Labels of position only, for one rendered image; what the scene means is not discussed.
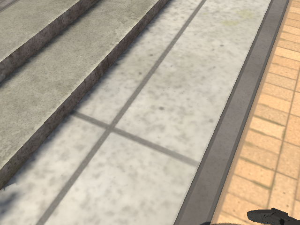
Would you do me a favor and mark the right robot hand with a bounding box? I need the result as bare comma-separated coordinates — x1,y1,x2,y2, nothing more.
247,208,300,225

